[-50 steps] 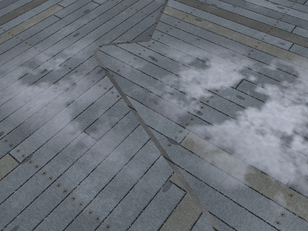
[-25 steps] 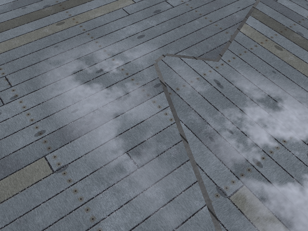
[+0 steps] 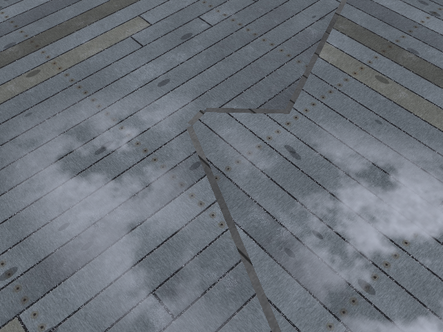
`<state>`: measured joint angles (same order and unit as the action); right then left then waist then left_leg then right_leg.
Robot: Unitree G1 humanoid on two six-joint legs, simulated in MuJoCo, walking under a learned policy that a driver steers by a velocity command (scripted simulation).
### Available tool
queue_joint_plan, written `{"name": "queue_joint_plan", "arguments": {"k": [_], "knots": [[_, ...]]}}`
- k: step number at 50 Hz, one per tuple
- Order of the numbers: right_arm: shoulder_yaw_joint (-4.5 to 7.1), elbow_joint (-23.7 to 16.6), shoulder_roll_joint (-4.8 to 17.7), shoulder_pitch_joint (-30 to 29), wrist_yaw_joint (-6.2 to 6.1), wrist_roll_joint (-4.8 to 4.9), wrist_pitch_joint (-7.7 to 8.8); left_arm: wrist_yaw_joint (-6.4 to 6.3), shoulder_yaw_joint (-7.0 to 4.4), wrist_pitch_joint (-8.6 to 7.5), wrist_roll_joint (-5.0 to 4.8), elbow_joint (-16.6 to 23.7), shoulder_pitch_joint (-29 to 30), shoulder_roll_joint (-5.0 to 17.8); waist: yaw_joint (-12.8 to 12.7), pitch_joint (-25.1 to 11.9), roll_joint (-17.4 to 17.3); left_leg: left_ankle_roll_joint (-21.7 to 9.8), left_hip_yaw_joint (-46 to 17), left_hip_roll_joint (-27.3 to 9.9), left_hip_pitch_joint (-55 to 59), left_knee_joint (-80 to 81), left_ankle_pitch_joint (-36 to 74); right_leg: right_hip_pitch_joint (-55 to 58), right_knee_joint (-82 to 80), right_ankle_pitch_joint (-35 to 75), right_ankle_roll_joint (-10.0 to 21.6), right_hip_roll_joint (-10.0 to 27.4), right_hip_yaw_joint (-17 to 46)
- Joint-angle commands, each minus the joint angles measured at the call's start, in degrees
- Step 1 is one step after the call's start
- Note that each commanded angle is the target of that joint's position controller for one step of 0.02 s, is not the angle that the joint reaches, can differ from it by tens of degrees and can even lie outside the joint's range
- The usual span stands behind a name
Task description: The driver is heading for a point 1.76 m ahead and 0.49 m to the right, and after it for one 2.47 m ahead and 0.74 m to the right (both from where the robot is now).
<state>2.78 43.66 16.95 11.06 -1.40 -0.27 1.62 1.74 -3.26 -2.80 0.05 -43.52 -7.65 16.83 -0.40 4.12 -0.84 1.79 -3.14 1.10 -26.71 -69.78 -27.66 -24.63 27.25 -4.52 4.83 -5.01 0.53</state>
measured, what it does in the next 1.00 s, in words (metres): steps on the spot, turning right: left foot, then right foot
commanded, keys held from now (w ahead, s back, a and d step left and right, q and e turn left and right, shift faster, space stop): e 0.58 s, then no key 0.42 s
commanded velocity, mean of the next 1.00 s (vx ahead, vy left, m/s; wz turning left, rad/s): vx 0.04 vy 0.00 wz -0.43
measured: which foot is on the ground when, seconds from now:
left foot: up 0.00-0.30, down 0.32-0.72, up 0.74-1.00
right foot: down 0.00-0.32, up 0.34-0.70, down 0.72-1.00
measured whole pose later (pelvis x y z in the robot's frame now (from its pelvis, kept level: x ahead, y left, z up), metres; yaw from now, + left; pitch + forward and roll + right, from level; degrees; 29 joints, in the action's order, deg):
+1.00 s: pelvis +0.08 +0.01 +0.01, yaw -27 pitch +1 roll +0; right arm 3.9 44.7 16.9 11.1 -1.9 0.1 -1.7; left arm -0.4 -1.9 0.9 0.7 -39.8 -7.3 13.1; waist 0.6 1.6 -1.8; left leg 5.0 -1.1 -3.4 -20.3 -43.3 -22.9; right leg -14.2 27.1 -13.5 2.7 -2.7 0.8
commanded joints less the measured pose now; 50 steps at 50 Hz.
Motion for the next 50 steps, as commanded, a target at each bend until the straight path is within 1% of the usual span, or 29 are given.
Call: {"name": "queue_joint_plan", "arguments": {"k": [1,3,5,9,12,14,15,16,17,18,19,20,21,22,24,26,29,32,34,35,36,37,38,39,41,43,45,47,50], "knots": [[1.82,-3.7,5.5,4.5,-1.15,-0.31,-0.65,-0.96,-2.23,0.53,0.62,4.5,0.2,8.4,2.2,-9.1,5.2,1.0,-1.6,-2.8,-2.9,6.8,2.3,7.3,-10.5,14.4,11.1,14.9,18.2],[1.61,-3.8,4.7,4.6,-1.66,-0.60,-0.67,-1.61,-2.89,0.90,0.33,4.9,-0.5,9.8,2.0,-11.4,5.8,2.3,-1.3,-2.0,-2.0,12.4,4.8,7.3,-9.3,19.0,11.1,14.2,17.1],[1.67,-4.0,4.9,3.6,-1.80,-0.59,-0.92,-2.36,-3.30,1.76,-0.39,5.5,-0.5,10.5,1.6,-13.6,5.7,3.2,-1.9,-1.7,-1.2,16.2,9.5,7.7,-8.5,14.0,9.9,13.4,17.4],[1.66,-5.5,4.6,-1.1,-1.53,-0.11,-1.06,-3.28,-3.33,3.56,-0.81,6.4,-0.1,10.1,0.0,-11.4,7.8,3.6,-2.9,-0.5,-0.5,24.1,12.9,6.5,-9.0,-4.6,7.4,11.2,20.8],[1.86,-6.3,5.1,-2.4,-0.89,0.26,0.23,-3.36,-3.42,4.32,-0.70,6.8,-0.9,9.9,-0.8,-10.7,9.6,3.0,-3.2,0.6,1.5,31.0,11.0,9.1,-6.5,-2.9,6.9,11.5,24.6],[2.23,-5.8,5.4,-0.2,-0.34,0.53,1.20,-3.37,-3.25,4.72,-1.10,7.4,-0.2,9.4,0.9,-11.0,10.0,1.7,-2.7,0.9,6.4,40.6,13.9,10.6,-3.3,2.1,5.6,10.7,26.4],[2.60,-5.2,6.1,1.7,-0.16,0.51,1.58,-3.47,-2.98,4.96,-1.42,7.8,0.0,8.6,2.1,-10.8,9.6,0.6,-2.6,-0.5,11.4,47.6,19.5,9.2,-0.9,1.5,3.7,8.9,25.8],[3.46,-5.4,9.7,2.8,-0.43,-0.39,1.54,-3.45,-2.18,5.01,-1.09,8.1,-2.0,6.0,1.1,-12.6,3.9,-2.8,-9.3,-9.9,18.4,49.8,23.3,4.3,6.3,-9.1,0.7,5.7,22.1],[4.57,-5.8,14.4,0.3,-0.73,-2.05,0.51,-3.11,-1.80,4.53,-1.08,9.6,-4.6,3.9,-2.8,-10.2,-13.8,-11.5,-22.5,-21.0,21.8,50.7,37.4,-7.8,16.6,-27.3,-3.0,-3.9,10.1],[4.06,-6.6,11.1,0.8,-0.65,-2.71,0.33,-2.84,-3.10,3.76,-0.26,9.2,-4.2,9.0,-0.4,-11.1,-14.3,-17.2,-27.3,-25.8,21.0,50.8,42.8,-11.2,30.7,-32.8,-5.7,-1.4,7.5],[3.26,-7.5,8.4,-0.4,-0.83,-2.17,0.28,-2.67,-4.18,3.82,-0.75,8.1,-4.9,11.4,-0.5,-10.7,-9.2,-16.4,-22.0,-23.4,20.3,49.5,43.3,-11.3,37.2,-29.5,-6.8,0.3,7.9],[2.93,-7.8,6.9,-2.4,-0.92,-1.35,0.10,-2.93,-4.38,4.54,-1.08,6.9,-5.6,10.8,-1.2,-9.5,-6.3,-13.8,-16.1,-19.5,19.9,48.4,42.1,-11.6,40.0,-26.4,-8.1,1.2,7.0],[2.70,-8.0,6.2,-3.4,-1.04,-0.56,-0.08,-3.19,-4.24,5.29,-1.02,6.7,-5.8,9.8,-1.0,-8.6,-5.9,-12.3,-12.6,-17.5,20.0,48.0,41.0,-12.7,42.1,-23.6,-9.1,1.8,6.4],[2.53,-7.9,6.2,-3.6,-1.20,-0.38,-0.35,-3.08,-3.80,5.85,-1.21,6.9,-5.5,8.2,-0.8,-7.8,-6.3,-12.1,-9.8,-16.3,19.4,48.2,41.7,-12.7,42.9,-21.8,-9.9,2.2,5.5],[2.83,-7.6,6.8,-2.6,-1.47,-0.73,-1.03,-2.81,-3.07,6.10,-1.66,8.6,-3.0,6.0,0.5,-7.0,-8.3,-12.4,-5.8,-14.7,19.9,49.3,40.6,-12.5,38.4,-18.9,-10.7,2.9,2.4],[3.32,-7.3,7.7,-1.2,-1.75,-0.81,-1.57,-2.50,-2.68,5.99,-1.65,10.3,-0.3,5.2,2.1,-7.9,-9.8,-13.5,-4.7,-15.9,22.6,49.5,40.4,-11.7,32.6,-18.4,-11.1,4.4,1.4],[4.20,-7.4,9.6,-2.0,-1.44,-0.41,-1.92,-1.67,-2.32,5.94,-1.33,11.6,0.6,4.7,2.6,-9.4,-10.8,-13.7,-2.1,-17.5,21.3,49.5,39.9,-4.5,23.6,-18.1,-10.2,5.9,-0.8],[4.43,-6.6,10.3,-1.6,-0.53,0.62,-1.83,-1.13,-2.58,6.16,-1.01,11.8,-0.3,5.2,2.5,-9.3,-11.1,-13.8,-2.0,-18.2,20.1,48.3,38.7,1.5,14.9,-17.9,-8.2,4.8,-2.8],[4.23,-6.1,10.1,-3.1,-0.19,1.83,-1.79,-0.82,-2.78,6.08,-0.86,10.5,-3.7,4.8,0.1,-9.1,-10.2,-11.9,-0.9,-17.3,18.5,44.9,36.7,8.2,2.6,-9.8,-5.6,3.6,-4.2],[3.72,-5.2,8.7,-1.8,-0.05,2.20,-1.62,-0.93,-2.97,5.97,-0.61,9.7,-5.3,5.2,-0.6,-9.0,-8.4,-9.2,0.7,-15.8,15.4,42.2,33.2,14.1,-4.9,-3.1,-3.9,3.0,-3.7],[2.80,-4.3,5.8,1.2,0.31,0.86,-1.29,-1.46,-3.52,5.84,-0.50,9.9,-6.4,7.9,0.3,-11.1,-0.6,-4.1,4.8,-12.3,8.6,35.0,22.4,23.6,-6.8,9.6,-1.9,8.9,4.7],[0.95,-6.1,1.5,1.5,1.03,-2.60,-0.88,-2.41,-4.02,5.80,0.23,11.6,-5.6,12.9,2.3,-12.1,17.8,2.0,9.2,-5.8,-4.8,20.4,-8.4,29.9,-4.2,33.2,5.6,24.2,21.5],[2.29,-6.8,5.5,-3.1,0.23,-1.07,-1.05,-1.86,-3.08,4.66,2.06,11.2,-6.9,10.1,-2.4,-13.8,14.0,2.9,2.4,-4.9,-5.1,12.6,-12.0,22.0,-5.7,28.6,14.2,27.8,23.4],[3.00,-6.3,7.7,-4.1,-0.17,0.41,-1.52,-1.51,-2.57,3.64,2.21,10.5,-5.0,8.8,-1.6,-10.6,10.5,2.8,1.3,-5.5,-5.1,8.9,-9.1,19.4,-6.9,22.4,13.1,24.1,19.2],[3.39,-4.1,7.4,-2.5,-0.89,0.24,-2.48,-1.72,-2.01,2.84,0.83,9.8,-0.4,7.2,0.0,-8.0,9.2,2.9,0.4,-5.9,-5.6,8.9,-2.6,17.8,-7.4,15.4,8.4,19.2,14.1],[3.31,-3.2,6.5,-0.3,-1.02,0.04,-2.80,-2.14,-1.28,2.74,0.63,9.2,1.5,5.8,1.6,-8.1,8.7,3.7,0.7,-5.0,-1.3,9.0,2.6,14.6,-7.4,19.4,8.0,17.3,11.0],[2.58,-2.6,4.5,0.5,-0.81,0.37,-2.68,-2.39,-0.87,2.70,0.66,8.5,2.2,4.3,1.8,-8.9,8.8,3.8,1.0,-5.3,1.3,15.9,5.1,15.5,-7.1,17.4,7.4,15.9,9.1],[1.82,-2.9,3.2,-1.5,-0.64,0.25,-2.56,-2.46,-0.95,2.89,0.66,7.6,1.6,4.6,0.3,-8.5,8.9,3.5,1.6,-5.1,4.5,23.8,4.8,15.7,-6.8,14.2,7.6,15.9,9.7],[1.75,-2.5,4.1,-1.3,-0.38,0.52,-2.40,-2.32,-0.87,3.21,0.65,6.0,1.1,5.0,-0.2,-7.8,8.9,2.9,2.2,-4.4,9.1,33.0,6.3,15.1,-6.8,9.0,8.4,16.9,12.6]]}}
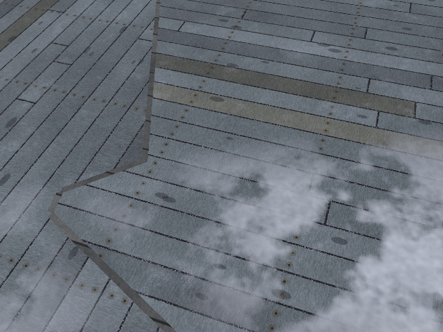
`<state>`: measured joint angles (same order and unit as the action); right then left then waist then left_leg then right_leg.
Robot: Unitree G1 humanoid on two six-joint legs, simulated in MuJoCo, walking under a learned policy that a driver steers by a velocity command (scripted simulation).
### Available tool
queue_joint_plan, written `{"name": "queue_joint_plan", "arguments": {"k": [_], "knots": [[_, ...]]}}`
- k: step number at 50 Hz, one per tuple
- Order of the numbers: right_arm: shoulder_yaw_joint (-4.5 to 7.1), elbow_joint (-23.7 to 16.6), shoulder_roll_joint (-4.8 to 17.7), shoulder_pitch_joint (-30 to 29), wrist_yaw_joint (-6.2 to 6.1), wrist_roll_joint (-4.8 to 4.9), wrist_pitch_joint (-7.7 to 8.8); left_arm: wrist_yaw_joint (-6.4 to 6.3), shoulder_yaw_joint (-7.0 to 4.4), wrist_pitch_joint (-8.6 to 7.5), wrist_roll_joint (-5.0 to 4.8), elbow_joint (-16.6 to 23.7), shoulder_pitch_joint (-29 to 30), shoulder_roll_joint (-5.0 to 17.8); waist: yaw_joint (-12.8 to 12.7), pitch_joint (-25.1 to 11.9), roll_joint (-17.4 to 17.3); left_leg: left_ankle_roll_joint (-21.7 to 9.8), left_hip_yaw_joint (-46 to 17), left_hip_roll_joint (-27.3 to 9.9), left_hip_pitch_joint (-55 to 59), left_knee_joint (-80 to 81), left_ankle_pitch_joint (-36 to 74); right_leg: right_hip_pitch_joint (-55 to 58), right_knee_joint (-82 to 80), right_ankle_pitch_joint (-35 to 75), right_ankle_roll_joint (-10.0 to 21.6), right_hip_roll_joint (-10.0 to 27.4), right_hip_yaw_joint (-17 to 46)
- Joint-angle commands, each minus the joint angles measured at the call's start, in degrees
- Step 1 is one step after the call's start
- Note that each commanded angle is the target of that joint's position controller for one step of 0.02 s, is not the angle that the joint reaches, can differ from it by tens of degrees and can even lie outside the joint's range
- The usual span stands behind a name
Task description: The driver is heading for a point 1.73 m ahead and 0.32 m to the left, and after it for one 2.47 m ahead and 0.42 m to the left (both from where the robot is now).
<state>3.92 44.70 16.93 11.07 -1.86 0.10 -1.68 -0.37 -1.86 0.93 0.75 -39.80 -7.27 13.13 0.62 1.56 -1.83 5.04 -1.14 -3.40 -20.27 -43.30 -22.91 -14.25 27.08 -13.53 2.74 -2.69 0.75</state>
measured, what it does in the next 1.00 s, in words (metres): steps on the spot: left foot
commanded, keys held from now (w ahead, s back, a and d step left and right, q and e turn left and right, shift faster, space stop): no key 0.72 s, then w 0.28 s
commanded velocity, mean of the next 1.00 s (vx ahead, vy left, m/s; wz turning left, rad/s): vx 0.06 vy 0.00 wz -0.03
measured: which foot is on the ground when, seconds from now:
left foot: up 0.00-0.04, down 0.06-1.00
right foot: down 0.00-1.00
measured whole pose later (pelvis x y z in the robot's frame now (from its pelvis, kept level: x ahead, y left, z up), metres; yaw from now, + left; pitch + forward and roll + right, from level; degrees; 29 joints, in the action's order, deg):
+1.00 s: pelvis +0.05 +0.01 -0.01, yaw +0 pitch +0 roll +0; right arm 2.6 58.7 14.3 19.8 -1.1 1.8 3.1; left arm -0.2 -2.8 -4.5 -1.8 -60.3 -14.8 12.9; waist 0.1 -0.4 -1.4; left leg -0.2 -1.8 -1.3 -9.7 -32.8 -23.0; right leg -11.9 33.2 -20.8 3.7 -1.4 -1.0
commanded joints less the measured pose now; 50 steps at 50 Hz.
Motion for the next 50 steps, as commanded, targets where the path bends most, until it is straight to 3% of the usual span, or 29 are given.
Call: {"name": "queue_joint_plan", "arguments": {"k": [1,2,3,4,5,6,7,9,19,36,38,40,41,43,45,46,48,49,50], "knots": [[0.50,-2.9,3.7,0.0,0.22,0.07,1.05,-0.14,-1.93,-0.50,-0.39,1.9,1.6,8.1,-0.1,-4.8,9.2,-1.0,0.7,0.5,5.7,12.4,5.9,3.5,-6.2,15.2,9.6,13.8,12.3],[0.24,-2.2,3.4,1.3,0.43,-0.46,1.32,-0.03,-1.56,-0.60,-0.77,1.0,1.3,7.3,1.1,-4.2,7.8,-1.9,0.7,0.6,10.2,20.3,14.4,1.5,-6.0,11.9,7.5,12.6,11.8],[0.35,-2.1,5.2,1.7,0.42,-1.32,1.56,0.11,-1.23,-1.07,-0.40,0.1,-0.7,6.3,0.5,-4.7,5.2,-3.0,-2.5,-1.7,14.8,21.3,22.4,-0.7,-5.5,7.4,4.6,10.7,11.1],[1.02,-2.3,8.9,1.6,0.22,-1.30,1.58,0.55,-1.33,-1.61,0.54,-0.2,-2.7,6.5,-2.1,-4.7,-0.6,-4.8,-4.6,-4.9,16.4,18.8,29.2,-2.5,-3.9,1.9,2.1,7.1,8.1],[1.29,-1.1,8.7,0.1,0.53,-0.61,1.67,0.61,-1.42,-1.70,0.52,-0.6,-3.0,6.1,-3.1,-4.2,-5.5,-6.9,-3.9,-4.0,10.7,18.1,19.2,0.3,-4.4,-0.7,0.1,4.0,4.4],[0.66,-1.7,5.8,-0.9,0.94,-0.62,2.00,0.42,-1.58,-1.47,0.51,-0.9,0.1,7.6,-1.0,-2.6,-3.5,-6.9,-3.6,-2.7,7.4,19.5,13.5,2.3,-2.9,-0.5,-0.9,3.6,3.8],[0.26,-1.2,4.7,-1.2,0.96,-1.10,2.35,0.13,-1.74,-1.15,0.18,-0.9,1.3,7.3,-0.8,-2.4,-3.0,-6.1,-3.4,-2.4,6.3,20.2,11.9,2.9,-2.2,0.4,-0.8,3.8,3.7],[-0.06,-0.6,4.1,-1.2,0.95,-1.10,3.12,-0.32,-1.71,-0.28,0.06,-1.6,0.8,6.8,-0.8,-1.6,-2.8,-5.1,-2.6,-1.6,6.5,20.1,12.9,2.5,-2.2,2.9,-0.3,4.2,4.2],[-0.70,3.0,3.6,0.1,0.05,-0.68,3.13,-0.94,-2.06,-0.50,-0.33,-7.7,-1.7,6.2,-0.3,-1.2,1.9,-5.2,-1.6,-0.3,8.2,19.3,13.9,2.8,-2.7,6.2,-1.2,4.3,3.9],[-1.32,10.0,2.6,1.0,-0.18,-0.44,2.75,-1.86,-1.71,-0.54,-0.64,-16.7,-3.2,6.2,-0.6,-0.2,1.6,-5.3,-0.4,1.2,8.4,20.5,14.7,4.2,-3.4,7.9,-1.6,4.2,2.9],[-1.13,11.2,2.8,2.5,-0.44,0.05,2.44,-1.99,-1.85,-0.36,-1.13,-18.0,-4.5,6.3,-0.7,-0.6,1.4,-6.4,0.7,2.7,7.6,20.0,-0.7,3.2,-2.5,-8.6,-0.7,2.3,1.3],[-0.90,10.7,3.5,2.2,-0.76,0.55,2.55,-2.06,-2.03,-0.81,-1.52,-17.7,-4.4,6.8,-0.7,4.3,1.0,-8.7,-1.7,1.8,3.0,20.6,-16.7,-3.0,-2.0,-24.9,1.0,2.4,2.2],[-0.88,10.5,3.7,2.8,-0.74,0.81,3.13,-1.96,-1.93,-1.57,-1.70,-17.5,-4.2,6.4,-0.5,6.2,0.7,-9.8,-3.7,0.6,1.9,21.1,-19.5,-5.1,-1.8,-26.6,1.7,3.0,3.0],[-0.51,11.2,4.4,5.4,-0.39,1.35,4.66,-1.39,-1.75,-3.51,-2.02,-17.2,-3.9,5.4,0.4,6.8,-0.9,-12.2,-8.9,-2.7,4.0,22.6,-19.8,-8.0,1.3,-22.6,1.8,3.5,3.1],[0.25,12.2,6.4,8.7,0.14,1.56,5.63,-0.47,-1.42,-5.17,-2.21,-16.4,-2.1,3.5,1.1,5.7,-5.4,-15.7,-18.2,-8.5,8.7,27.6,-21.1,-11.2,8.0,-14.9,1.0,1.9,-0.5],[0.55,12.2,7.3,8.8,0.33,1.64,5.81,-0.05,-1.25,-5.77,-2.41,-16.1,-2.0,2.7,0.6,5.7,-7.7,-17.5,-22.9,-11.7,9.1,30.4,-20.9,-11.1,10.5,-11.3,1.1,1.6,-2.1],[0.45,10.8,7.2,5.6,0.68,1.74,5.89,0.45,-1.17,-6.45,-2.70,-17.0,-4.5,2.6,-1.9,6.6,-8.0,-17.4,-22.3,-11.9,4.1,30.0,-16.2,-4.3,5.9,-10.6,2.9,2.1,-2.0],[0.16,9.2,6.3,1.5,0.90,1.83,5.81,0.50,-1.48,-6.60,-2.78,-19.1,-9.7,3.2,-4.8,6.0,-6.5,-15.2,-17.3,-8.7,-0.8,26.9,-11.0,4.5,0.5,-8.4,3.5,2.2,-1.3],[-0.54,6.9,4.0,-3.5,1.06,1.88,6.14,0.47,-2.42,-6.81,-2.72,-21.6,-16.2,6.2,-7.6,5.4,-0.7,-11.4,-8.5,-3.1,-6.3,17.7,-1.5,11.5,-4.0,-8.7,5.0,5.3,5.7]]}}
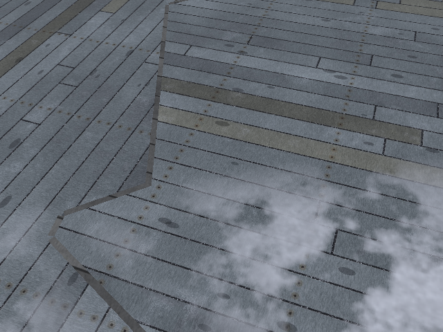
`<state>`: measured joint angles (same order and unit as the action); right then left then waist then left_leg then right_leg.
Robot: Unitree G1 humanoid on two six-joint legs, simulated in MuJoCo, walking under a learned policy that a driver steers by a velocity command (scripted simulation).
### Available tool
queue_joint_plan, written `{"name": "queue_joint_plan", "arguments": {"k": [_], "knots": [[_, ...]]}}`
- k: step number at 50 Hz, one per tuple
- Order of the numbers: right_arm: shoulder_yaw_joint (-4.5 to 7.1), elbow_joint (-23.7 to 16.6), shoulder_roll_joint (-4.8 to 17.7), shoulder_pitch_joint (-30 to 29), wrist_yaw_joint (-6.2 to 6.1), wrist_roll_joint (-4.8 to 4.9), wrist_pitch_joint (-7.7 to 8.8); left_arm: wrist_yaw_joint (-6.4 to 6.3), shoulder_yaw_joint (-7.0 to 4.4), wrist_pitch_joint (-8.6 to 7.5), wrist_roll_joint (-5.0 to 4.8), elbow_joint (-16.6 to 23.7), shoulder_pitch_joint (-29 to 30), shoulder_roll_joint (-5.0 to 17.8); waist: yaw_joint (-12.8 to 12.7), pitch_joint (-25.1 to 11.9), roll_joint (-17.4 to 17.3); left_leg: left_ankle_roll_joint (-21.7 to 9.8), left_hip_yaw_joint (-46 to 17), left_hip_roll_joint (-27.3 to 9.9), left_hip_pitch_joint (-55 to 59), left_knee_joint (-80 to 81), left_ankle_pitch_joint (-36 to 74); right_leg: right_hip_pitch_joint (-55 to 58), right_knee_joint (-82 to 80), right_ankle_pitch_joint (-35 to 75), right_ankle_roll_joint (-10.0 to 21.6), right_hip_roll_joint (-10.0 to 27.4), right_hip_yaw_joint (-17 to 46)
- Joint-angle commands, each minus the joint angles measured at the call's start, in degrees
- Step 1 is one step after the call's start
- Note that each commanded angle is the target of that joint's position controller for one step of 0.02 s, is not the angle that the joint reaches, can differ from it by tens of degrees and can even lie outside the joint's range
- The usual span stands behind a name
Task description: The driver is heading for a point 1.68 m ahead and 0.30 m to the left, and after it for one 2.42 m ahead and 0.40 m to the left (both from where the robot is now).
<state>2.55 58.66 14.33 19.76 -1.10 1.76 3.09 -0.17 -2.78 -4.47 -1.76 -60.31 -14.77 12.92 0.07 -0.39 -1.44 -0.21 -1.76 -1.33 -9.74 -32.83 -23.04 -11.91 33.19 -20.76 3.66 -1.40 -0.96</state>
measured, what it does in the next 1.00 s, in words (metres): walks ahead: left foot, then right foot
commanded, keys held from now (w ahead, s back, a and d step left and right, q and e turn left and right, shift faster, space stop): w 0.82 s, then w+q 0.18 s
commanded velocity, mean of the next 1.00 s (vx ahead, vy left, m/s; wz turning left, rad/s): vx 0.46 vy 0.00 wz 0.03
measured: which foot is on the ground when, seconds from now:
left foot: down 0.00-0.00, up 0.02-0.38, down 0.40-0.98, up 1.00-1.00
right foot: down 0.00-0.40, up 0.42-0.94, down 0.96-1.00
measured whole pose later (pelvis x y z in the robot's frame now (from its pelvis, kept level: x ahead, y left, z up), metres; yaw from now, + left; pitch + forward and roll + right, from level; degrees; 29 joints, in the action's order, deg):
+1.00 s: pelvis +0.52 +0.00 -0.01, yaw +3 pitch +2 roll +1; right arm 2.7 57.6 15.5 23.5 -0.4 0.6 2.9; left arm 1.6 -2.3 -6.9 -0.3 -47.1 0.0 13.7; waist 4.0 1.8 -0.4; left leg -1.5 -1.9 0.5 -3.0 -35.5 -28.1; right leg -27.8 30.4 -4.9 2.5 1.2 -1.7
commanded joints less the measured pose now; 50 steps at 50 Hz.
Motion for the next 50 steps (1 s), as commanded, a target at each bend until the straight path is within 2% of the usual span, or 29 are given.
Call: {"name": "queue_joint_plan", "arguments": {"k": [1,2,3,4,5,8,11,12,14,16,18,19,20,21,22,23,24,25,26,27,30,34,38,43,46,47,48,49,50], "knots": [[0.25,-9.4,3.9,-14.2,0.41,-0.28,2.59,0.31,-3.37,-1.51,-0.51,-3.8,-16.9,12.6,-8.6,4.9,13.7,-1.6,3.6,2.9,-27.7,-12.7,5.7,21.6,-16.5,2.2,8.5,12.5,23.9],[0.51,-9.8,4.9,-13.6,0.37,-0.37,3.67,0.84,-3.11,-1.82,0.61,-3.8,-19.8,12.8,-9.1,3.0,17.2,-0.6,1.3,4.2,-37.8,-27.2,-7.0,28.0,-19.5,11.9,13.0,21.3,37.5],[0.83,-9.3,6.0,-12.0,0.91,0.60,4.15,0.96,-1.84,-2.20,1.59,-3.0,-17.0,8.8,-6.4,3.9,9.7,-1.9,-2.5,1.3,-42.0,-35.3,-7.9,28.4,-17.7,16.3,13.0,21.9,34.8],[0.57,-8.9,5.0,-11.2,1.45,1.31,4.33,1.07,-1.35,-2.38,1.77,-1.9,-14.9,7.4,-4.9,3.8,7.2,-3.1,-2.8,-0.6,-44.7,-38.4,-4.3,28.7,-17.5,18.1,12.0,20.8,30.2],[0.60,-9.3,4.8,-12.5,1.81,1.14,4.42,1.22,-0.87,-2.24,1.49,-1.6,-13.7,6.8,-4.2,5.1,5.1,-3.7,-1.7,-2.5,-47.3,-38.1,-0.5,28.1,-18.5,21.2,10.8,19.9,25.6],[0.52,-10.6,3.1,-15.2,2.89,-0.09,3.82,0.55,0.61,-0.68,1.42,-1.0,-12.7,3.9,-3.0,5.6,5.9,-2.4,1.6,-5.0,-42.0,-30.1,7.5,21.1,-22.4,27.1,7.5,15.4,15.0],[-0.93,-13.9,0.3,-22.7,3.36,-0.63,3.18,-0.96,0.52,-0.23,1.75,1.0,-9.6,6.8,-3.3,8.1,5.9,0.0,5.2,-2.6,-29.4,-12.3,18.2,7.3,-27.1,24.4,6.5,10.9,7.4],[-1.13,-14.8,0.3,-24.6,3.31,-0.58,2.99,-1.24,0.23,-0.43,1.70,1.0,-10.6,8.2,-3.7,8.3,6.6,0.2,5.9,-1.4,-25.0,-7.5,21.0,4.8,-28.8,23.5,6.4,10.8,6.7],[-0.80,-16.0,2.4,-26.2,3.24,-0.11,2.53,-1.38,-0.39,-0.89,0.88,0.2,-12.7,9.8,-3.3,9.0,7.8,-0.6,5.2,-0.6,-21.2,-2.4,24.0,5.7,-30.5,22.6,6.3,12.8,6.6],[-0.20,-16.6,4.5,-26.4,3.33,0.10,2.45,-1.32,-0.71,-0.89,0.31,-0.1,-12.9,9.6,-2.0,8.9,7.5,-2.4,4.1,-0.3,-20.4,1.5,24.6,10.7,-28.4,27.8,5.3,14.5,5.9],[1.13,-15.5,6.9,-21.2,3.29,-0.03,2.49,-1.19,-1.25,-0.20,0.93,0.2,-11.9,10.6,1.5,3.8,8.5,-4.4,4.7,1.7,-13.7,1.3,22.0,15.9,-20.0,46.7,3.6,15.3,4.4],[2.26,-13.4,8.6,-14.0,3.06,0.06,2.27,-1.12,-1.33,0.49,1.43,0.5,-11.3,10.6,5.2,-1.0,8.9,-5.9,5.8,3.3,-5.2,0.3,20.0,15.7,-10.9,55.2,2.5,14.2,2.9],[3.41,-10.7,10.4,-4.9,2.67,0.26,1.87,-1.06,-1.02,1.00,1.87,1.2,-11.0,9.9,9.3,-6.1,8.2,-7.4,5.2,2.8,7.2,0.2,19.3,10.1,1.1,54.5,1.0,11.9,1.6],[4.36,-8.8,14.7,4.0,2.08,-0.47,1.45,-0.92,0.12,1.06,3.21,2.6,-12.8,6.6,10.4,-13.7,-1.6,-10.9,-10.4,-9.5,23.6,-0.1,14.3,-3.6,20.7,32.2,-0.3,7.4,0.0],[3.98,-7.7,15.7,5.3,3.07,-1.52,1.71,-0.16,2.23,-0.26,1.72,2.2,-20.6,-2.3,5.0,-22.4,-17.8,-20.0,-40.9,-21.4,34.6,13.2,-3.0,-20.0,39.2,-10.6,-2.5,-3.1,5.1],[2.60,-8.1,10.2,1.3,3.32,-1.01,2.16,0.22,0.74,-1.80,0.07,2.8,-14.6,4.7,6.1,-14.5,-10.5,-17.0,-42.6,-19.0,27.8,19.1,-8.5,-25.6,45.6,-10.5,-1.1,0.1,9.7],[1.97,-9.0,8.1,-4.2,3.32,-0.83,2.68,0.31,-0.21,-2.61,-1.18,5.1,-8.2,7.9,4.9,-5.5,-6.6,-14.6,-33.0,-17.6,18.6,19.7,-4.7,-28.5,45.7,-4.9,0.1,3.0,7.7],[1.64,-9.8,7.4,-8.9,3.51,-1.23,3.20,-0.20,-0.26,-2.88,-0.83,5.7,-5.5,8.0,2.8,-2.4,-0.3,-13.6,-25.7,-15.7,9.7,20.8,3.8,-25.4,42.8,0.9,0.3,6.1,6.8],[1.38,-10.0,6.4,-11.2,3.74,-1.93,3.58,-0.64,-0.77,-2.55,0.03,5.7,-4.8,7.6,0.9,-0.6,0.4,-13.0,-19.8,-13.5,3.3,21.8,10.2,-22.4,39.8,3.9,0.2,8.1,6.3],[1.03,-9.7,5.3,-12.1,3.81,-2.50,3.82,-0.73,-0.87,-1.79,0.38,5.6,-6.4,6.7,-1.0,-0.9,-1.5,-12.6,-16.1,-11.8,-0.1,23.3,12.3,-18.9,37.8,5.7,0.2,9.6,6.8],[0.89,-7.9,5.5,-9.8,3.45,-2.01,4.04,-1.00,-1.02,-0.11,0.69,6.5,-5.4,5.1,-2.1,1.4,-2.2,-13.8,-11.0,-10.6,-4.5,26.9,13.8,-19.2,31.8,6.8,-1.0,10.7,5.5],[1.45,-6.4,8.3,-5.0,1.62,-1.97,3.58,-0.98,-1.41,-0.07,1.71,10.3,4.4,5.9,0.0,4.0,-0.3,-13.9,-8.4,-10.7,-1.3,28.8,16.3,-28.1,18.8,18.3,-3.6,11.2,5.0],[1.43,-5.1,8.9,-0.7,0.80,-1.27,2.98,-0.05,-0.69,-0.92,1.38,12.7,12.6,4.5,2.8,4.5,-0.5,-11.6,-3.3,-8.5,0.8,28.3,19.6,-25.3,4.8,28.3,-4.0,8.4,2.0],[1.67,-2.6,9.1,5.2,0.67,-0.72,1.47,1.58,-0.09,-1.62,0.77,16.3,20.7,4.9,5.0,6.3,-0.4,-11.4,-4.5,-11.7,10.1,23.7,22.7,-26.5,-3.1,24.2,-3.2,6.5,2.1],[2.38,-3.0,10.7,3.9,0.38,-0.53,0.54,2.14,-0.92,-2.46,0.62,16.5,17.3,7.6,1.7,4.0,-2.7,-10.2,-7.1,-13.3,12.9,17.8,31.1,-19.4,-6.3,17.7,-1.6,4.5,1.9],[2.39,-3.6,11.0,2.3,0.40,-0.57,0.33,1.99,-1.83,-2.72,0.65,15.1,11.9,9.4,-1.7,0.7,-3.3,-9.1,-6.1,-11.7,11.8,12.0,39.6,-10.9,-7.8,17.0,-0.5,2.9,0.5],[1.73,-4.3,9.3,1.8,0.49,-1.08,0.32,1.47,-3.37,-2.90,0.93,12.4,1.7,12.6,-6.0,-6.4,-2.7,-7.4,-3.9,-8.2,6.5,0.5,41.4,4.4,-6.2,18.3,1.7,4.0,1.3],[0.47,-6.4,6.0,2.0,0.53,-2.46,0.53,0.77,-4.55,-2.68,1.83,10.8,-9.4,17.5,-9.2,-16.9,4.7,-5.0,-0.7,-3.1,-5.9,-18.6,23.9,22.8,-4.1,18.1,5.3,16.4,14.4],[-1.14,-6.3,-0.7,10.0,0.94,-0.85,1.73,1.16,-4.76,-2.09,2.06,9.4,-10.7,19.1,-4.6,-23.8,20.9,-2.2,-1.5,5.1,-26.0,-35.1,-10.3,38.0,-11.9,6.8,13.0,27.3,39.4]]}}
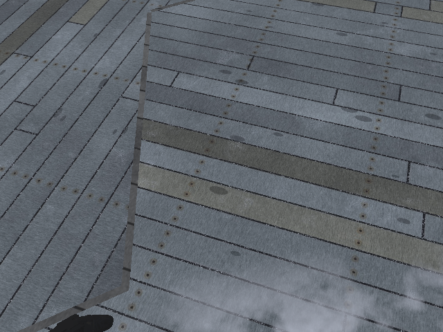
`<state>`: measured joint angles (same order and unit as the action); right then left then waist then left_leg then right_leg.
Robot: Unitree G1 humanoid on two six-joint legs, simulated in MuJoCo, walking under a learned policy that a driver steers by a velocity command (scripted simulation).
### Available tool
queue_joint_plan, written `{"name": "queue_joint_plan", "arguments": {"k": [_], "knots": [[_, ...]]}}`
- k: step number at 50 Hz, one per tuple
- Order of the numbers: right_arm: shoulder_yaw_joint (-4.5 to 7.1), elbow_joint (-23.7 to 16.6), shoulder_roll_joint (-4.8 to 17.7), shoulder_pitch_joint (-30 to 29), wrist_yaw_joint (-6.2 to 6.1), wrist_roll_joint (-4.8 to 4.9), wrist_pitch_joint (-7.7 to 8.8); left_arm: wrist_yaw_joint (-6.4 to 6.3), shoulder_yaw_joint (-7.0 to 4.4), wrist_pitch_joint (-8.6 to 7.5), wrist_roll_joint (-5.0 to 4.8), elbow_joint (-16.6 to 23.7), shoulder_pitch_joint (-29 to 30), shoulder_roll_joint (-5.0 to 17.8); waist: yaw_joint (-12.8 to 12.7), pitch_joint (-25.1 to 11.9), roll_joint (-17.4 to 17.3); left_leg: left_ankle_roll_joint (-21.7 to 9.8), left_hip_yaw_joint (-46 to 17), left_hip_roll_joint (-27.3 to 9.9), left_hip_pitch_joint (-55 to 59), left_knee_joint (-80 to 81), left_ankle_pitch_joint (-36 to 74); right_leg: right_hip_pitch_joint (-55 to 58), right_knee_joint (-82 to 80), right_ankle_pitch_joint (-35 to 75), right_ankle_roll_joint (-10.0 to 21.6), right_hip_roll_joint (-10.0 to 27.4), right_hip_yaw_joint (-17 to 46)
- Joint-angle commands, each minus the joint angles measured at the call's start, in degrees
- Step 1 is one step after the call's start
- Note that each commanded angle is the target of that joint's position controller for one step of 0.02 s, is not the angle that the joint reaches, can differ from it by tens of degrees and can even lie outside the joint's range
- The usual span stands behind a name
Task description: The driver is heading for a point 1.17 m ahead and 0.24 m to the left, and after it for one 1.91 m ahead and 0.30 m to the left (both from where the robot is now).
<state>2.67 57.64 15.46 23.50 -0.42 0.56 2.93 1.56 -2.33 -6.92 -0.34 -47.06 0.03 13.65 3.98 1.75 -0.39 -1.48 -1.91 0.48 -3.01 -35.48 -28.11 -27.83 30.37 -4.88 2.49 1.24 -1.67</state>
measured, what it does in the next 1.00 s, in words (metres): walks ahead, turning left: left foot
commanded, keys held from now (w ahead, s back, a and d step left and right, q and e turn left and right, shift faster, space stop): w+q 0.52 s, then w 0.18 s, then w+e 0.30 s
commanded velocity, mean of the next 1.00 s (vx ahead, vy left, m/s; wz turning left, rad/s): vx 0.50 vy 0.00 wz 0.29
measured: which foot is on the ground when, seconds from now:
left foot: up 0.00-0.48, down 0.50-1.00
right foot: down 0.00-0.52, up 0.54-1.00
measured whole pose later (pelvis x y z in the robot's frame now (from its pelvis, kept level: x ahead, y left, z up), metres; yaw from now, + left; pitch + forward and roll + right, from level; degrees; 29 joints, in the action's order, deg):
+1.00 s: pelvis +0.54 +0.13 +0.01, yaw +16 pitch +2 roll +1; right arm 3.7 50.1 15.1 17.7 -0.6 -0.3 4.0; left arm 2.9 -2.5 -4.7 -1.3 -47.2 -5.4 14.5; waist 3.0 0.7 2.7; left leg -3.6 4.0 4.6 6.4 -11.1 -19.7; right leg -35.5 31.9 3.4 2.7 3.0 -1.0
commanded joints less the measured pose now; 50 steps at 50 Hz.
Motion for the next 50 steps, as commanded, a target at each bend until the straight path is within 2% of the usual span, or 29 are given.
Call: {"name": "queue_joint_plan", "arguments": {"k": [1,2,3,4,6,8,10,13,16,19,20,22,23,24,25,26,27,28,29,30,31,32,34,36,40,43,47,49,50], "knots": [[0.51,-4.6,5.9,2.2,0.09,1.95,2.54,-0.60,-3.50,0.34,0.44,-2.8,-23.3,11.5,-10.4,-20.4,11.8,-1.4,-6.9,-0.2,-37.8,-38.4,-4.7,49.0,-12.2,-14.4,11.6,22.3,38.5],[1.39,-6.1,8.2,-2.8,-0.03,2.67,2.79,-0.84,-2.66,0.21,0.29,-1.9,-18.5,8.8,-9.7,-12.3,8.9,-1.9,-5.6,-2.8,-40.2,-38.6,1.1,41.1,-13.2,-11.6,8.9,20.5,28.7],[1.46,-6.3,7.3,-4.7,-0.42,2.32,2.61,-0.76,-2.18,0.06,0.44,-1.4,-14.4,7.6,-7.9,-8.3,4.6,-1.5,-4.6,-5.5,-37.6,-36.8,6.1,33.2,-15.2,-6.3,7.7,18.4,22.4],[1.88,-6.4,6.4,-5.5,-0.61,1.61,2.13,-0.65,-1.89,-0.04,0.56,-1.5,-11.9,6.2,-6.5,-5.0,4.3,-1.2,-4.6,-7.0,-35.8,-33.9,9.4,27.5,-17.4,-3.2,7.0,16.2,17.0],[1.96,-6.5,3.7,-3.9,-0.22,1.71,0.68,-0.69,-1.81,-0.31,1.24,-2.0,-10.2,5.3,-4.1,-3.2,6.3,-1.0,-4.3,-8.7,-31.3,-31.9,12.6,21.7,-20.6,-0.1,6.7,14.2,10.4],[2.00,-7.9,2.4,-5.2,-0.08,1.60,-0.50,-1.01,-2.23,-0.58,1.16,-2.8,-10.4,6.3,-3.2,-1.3,5.1,-0.5,-3.9,-9.3,-33.1,-30.4,14.7,19.7,-22.3,4.3,7.4,14.2,5.7],[2.11,-9.5,2.4,-7.7,0.01,1.16,-1.00,-1.59,-2.67,-0.52,1.30,-3.4,-11.2,7.4,-3.3,0.1,3.9,0.2,-4.4,-9.5,-36.2,-26.4,18.8,19.9,-23.3,6.8,8.0,14.3,2.3],[1.89,-11.5,2.0,-12.1,0.89,0.85,-0.65,-2.31,-3.06,-0.03,1.32,-3.6,-11.9,8.7,-4.2,1.3,3.3,0.5,-2.7,-8.9,-36.6,-16.0,26.9,21.1,-24.1,8.1,7.3,13.1,-3.2],[1.26,-14.0,1.2,-18.7,2.10,0.57,-0.37,-2.83,-3.50,0.61,0.72,-4.0,-14.2,10.2,-6.6,3.0,2.1,-0.1,1.1,-8.1,-36.1,-7.9,30.6,23.8,-24.2,8.8,6.8,13.6,-6.9],[1.05,-16.8,1.4,-23.3,3.19,0.69,-0.41,-2.92,-3.98,1.82,-0.12,-4.9,-17.0,11.2,-7.8,4.2,2.0,-1.5,3.1,-7.2,-37.9,-3.4,27.9,30.4,-21.5,12.3,6.1,15.5,-8.8],[1.16,-17.6,1.8,-23.9,3.54,0.77,-0.46,-2.93,-4.15,2.28,-0.40,-4.9,-17.3,11.5,-7.5,4.1,2.4,-2.2,4.0,-6.6,-37.6,-2.5,25.8,32.3,-19.9,15.5,5.6,16.0,-9.5],[1.98,-18.5,3.5,-22.4,3.97,0.86,-0.69,-3.10,-4.62,3.09,-0.77,-4.4,-16.2,13.1,-5.3,1.7,4.2,-4.2,7.0,-3.4,-32.3,-1.8,20.4,34.4,-13.7,31.7,4.3,16.3,-11.1],[2.76,-18.2,4.9,-19.2,3.97,0.96,-0.87,-3.25,-4.86,3.57,-0.96,-4.0,-15.5,13.9,-3.1,-0.8,5.3,-5.5,8.6,-1.1,-27.2,-2.1,17.4,34.7,-8.0,40.7,3.7,16.1,-11.8],[4.08,-16.8,7.0,-12.5,3.82,1.21,-0.96,-3.34,-4.93,4.11,-1.12,-3.6,-14.6,14.4,0.9,-4.4,5.3,-7.1,9.8,1.5,-18.3,-0.2,17.2,32.9,1.7,45.2,2.6,14.9,-12.8],[6.21,-14.2,10.8,-2.8,2.94,1.30,-1.18,-3.45,-4.55,4.19,-0.98,-3.1,-14.3,13.8,5.7,-9.3,3.2,-9.4,7.8,3.1,-2.8,3.3,20.1,25.0,15.7,38.5,0.3,12.5,-13.6],[7.78,-13.0,16.9,1.4,1.63,1.32,-1.66,-3.25,-2.83,3.54,1.18,-1.1,-16.5,7.8,3.7,-12.9,-9.3,-14.5,-13.7,-9.3,13.7,5.2,18.8,4.9,35.7,0.6,-2.8,6.7,-13.3],[7.13,-15.4,18.3,-0.7,2.03,0.68,-0.61,-2.41,-1.22,1.04,0.49,1.3,-18.7,4.4,-0.4,-22.0,-13.8,-24.6,-45.9,-20.3,25.0,16.2,8.7,-11.1,49.7,-30.6,-4.2,-3.6,0.2],[5.43,-15.1,12.6,-0.6,2.49,0.19,0.16,-1.61,-2.36,-0.77,-2.10,2.1,-11.8,9.4,3.0,-18.8,-5.7,-20.9,-41.7,-19.8,23.6,20.1,9.6,-17.4,51.4,-26.8,-2.8,-0.4,6.5],[4.73,-14.5,10.0,-2.6,2.49,0.20,0.79,-1.31,-2.36,-1.58,-2.99,2.2,-10.5,9.5,1.6,-11.9,-4.4,-18.4,-31.9,-18.1,16.5,19.6,13.8,-18.6,47.8,-21.6,-1.3,2.4,5.5],[4.09,-15.2,8.0,-7.2,2.46,0.36,1.15,-1.85,-2.41,-1.69,-1.83,1.1,-10.6,9.1,-1.0,-7.8,0.1,-16.0,-24.6,-15.4,7.5,19.3,19.5,-15.2,42.9,-16.9,-1.0,5.3,5.3],[3.33,-16.0,5.7,-10.7,2.33,-0.07,1.36,-2.17,-2.98,-1.12,-0.65,0.3,-11.1,9.7,-3.0,-5.7,-0.6,-14.6,-19.3,-13.3,0.9,20.1,25.7,-11.1,38.7,-14.2,-1.2,7.2,5.3],[2.96,-16.4,5.0,-12.0,2.17,-0.70,1.49,-2.02,-3.15,-0.22,-0.40,-0.2,-12.4,9.7,-4.4,-5.4,-1.9,-14.2,-16.9,-12.2,-3.0,21.5,28.8,-7.4,37.2,-12.4,-1.4,8.1,5.6],[3.14,-15.6,6.0,-11.0,1.82,-0.49,2.07,-2.01,-2.97,1.16,0.13,-0.4,-13.2,8.1,-5.1,-5.0,-1.7,-14.6,-13.3,-11.3,-6.0,23.6,34.6,-5.7,33.4,-10.0,-2.7,8.2,4.7],[3.35,-14.5,7.3,-9.2,1.12,-0.36,2.40,-2.13,-2.67,1.91,0.39,0.4,-10.5,7.1,-4.6,-3.1,-1.6,-14.1,-9.6,-10.7,-5.9,25.1,38.1,-8.8,28.1,-4.9,-3.9,8.1,4.0],[2.90,-13.0,7.0,-7.1,0.19,-0.71,2.30,-1.40,-2.09,1.75,-0.28,1.4,-5.4,6.0,-2.0,-1.2,-2.8,-10.4,-2.9,-8.8,-3.7,26.8,36.1,-10.7,14.3,9.5,-3.8,7.0,3.1],[2.86,-11.4,7.7,-5.5,0.03,-0.93,2.57,-0.57,-1.45,1.48,-0.85,2.6,-1.1,5.2,0.0,1.1,-2.9,-9.1,-0.4,-9.7,-1.8,28.7,31.7,-9.9,6.8,15.3,-2.6,5.3,2.0],[2.96,-9.2,7.8,-3.3,-0.16,-0.86,1.82,0.94,-0.98,1.16,-1.18,4.9,2.8,5.1,1.4,3.4,-2.1,-8.7,2.2,-13.1,7.6,26.5,36.6,-14.3,1.9,11.2,-0.4,3.2,2.2],[3.10,-8.9,8.2,-3.7,-0.53,-0.71,1.06,1.98,-0.95,0.94,-1.10,5.9,2.9,5.3,0.6,2.8,-2.6,-8.0,3.4,-14.5,11.4,22.9,45.7,-14.1,0.9,6.3,1.1,1.8,0.8],[3.23,-9.2,8.9,-4.7,-0.82,-0.70,0.73,2.30,-1.22,0.99,-0.99,6.0,1.5,5.9,-0.7,1.3,-3.5,-7.3,4.4,-14.5,12.3,19.7,55.4,-11.3,0.9,3.4,2.1,0.4,-0.7]]}}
